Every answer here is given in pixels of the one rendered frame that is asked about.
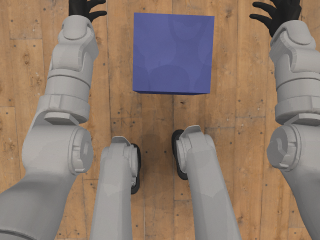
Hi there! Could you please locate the robot right forearm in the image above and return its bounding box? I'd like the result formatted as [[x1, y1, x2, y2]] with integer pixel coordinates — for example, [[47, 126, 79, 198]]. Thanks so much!
[[269, 20, 320, 127]]

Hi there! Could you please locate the robot foot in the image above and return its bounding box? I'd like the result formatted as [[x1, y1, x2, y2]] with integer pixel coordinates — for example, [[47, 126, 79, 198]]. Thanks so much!
[[131, 143, 141, 195], [171, 129, 188, 180]]

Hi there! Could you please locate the carton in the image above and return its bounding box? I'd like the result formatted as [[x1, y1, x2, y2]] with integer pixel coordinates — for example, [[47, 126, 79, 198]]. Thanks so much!
[[132, 12, 215, 96]]

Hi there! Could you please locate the robot left forearm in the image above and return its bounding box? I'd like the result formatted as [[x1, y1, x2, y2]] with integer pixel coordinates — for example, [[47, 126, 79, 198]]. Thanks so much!
[[21, 15, 99, 168]]

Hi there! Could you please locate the left robot hand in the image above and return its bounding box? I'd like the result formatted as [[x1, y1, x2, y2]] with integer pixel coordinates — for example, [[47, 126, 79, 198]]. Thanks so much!
[[68, 0, 107, 23]]

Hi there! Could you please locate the right robot hand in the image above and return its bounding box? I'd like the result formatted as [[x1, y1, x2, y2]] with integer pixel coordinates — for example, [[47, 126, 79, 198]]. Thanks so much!
[[249, 0, 302, 38]]

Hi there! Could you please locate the right robot upper arm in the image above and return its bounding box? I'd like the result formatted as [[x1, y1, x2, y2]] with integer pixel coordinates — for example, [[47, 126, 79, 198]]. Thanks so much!
[[266, 123, 320, 240]]

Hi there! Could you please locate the left robot upper arm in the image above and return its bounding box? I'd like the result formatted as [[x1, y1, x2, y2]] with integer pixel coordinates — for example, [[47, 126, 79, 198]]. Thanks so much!
[[0, 124, 94, 240]]

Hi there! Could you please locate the right robot foot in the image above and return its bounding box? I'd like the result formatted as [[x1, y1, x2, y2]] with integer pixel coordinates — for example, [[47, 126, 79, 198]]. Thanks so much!
[[171, 129, 188, 180]]

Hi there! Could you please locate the left robot foot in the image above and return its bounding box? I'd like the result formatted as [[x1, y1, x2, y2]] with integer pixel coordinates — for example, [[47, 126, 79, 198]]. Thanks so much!
[[131, 143, 141, 195]]

